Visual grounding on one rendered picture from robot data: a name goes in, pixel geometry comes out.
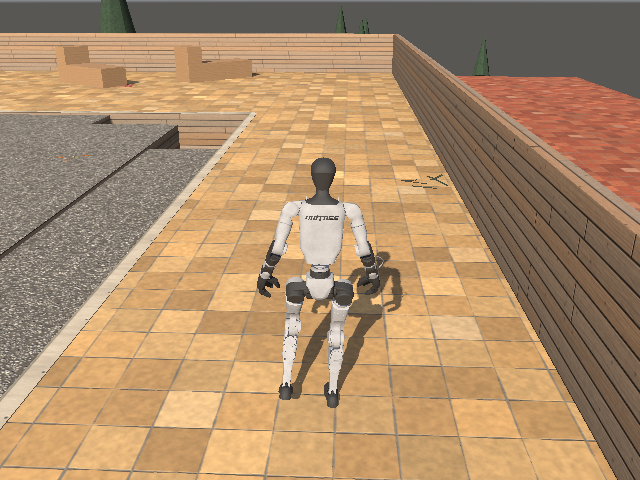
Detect left robot forearm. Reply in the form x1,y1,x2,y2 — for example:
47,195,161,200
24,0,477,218
259,240,281,279

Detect left robot foot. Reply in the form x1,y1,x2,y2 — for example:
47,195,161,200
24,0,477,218
278,382,293,400

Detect robot left hand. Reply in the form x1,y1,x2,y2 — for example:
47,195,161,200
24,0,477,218
257,274,280,298

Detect robot right upper arm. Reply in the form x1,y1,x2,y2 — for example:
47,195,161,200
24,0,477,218
343,202,371,257

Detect right robot forearm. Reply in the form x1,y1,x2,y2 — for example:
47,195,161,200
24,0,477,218
360,241,379,279

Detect left robot shin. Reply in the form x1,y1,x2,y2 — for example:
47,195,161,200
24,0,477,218
282,318,298,388

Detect robot right hand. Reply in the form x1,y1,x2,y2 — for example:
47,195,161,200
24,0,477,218
357,275,381,295

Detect robot left upper arm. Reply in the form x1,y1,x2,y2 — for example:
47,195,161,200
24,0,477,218
271,200,302,256

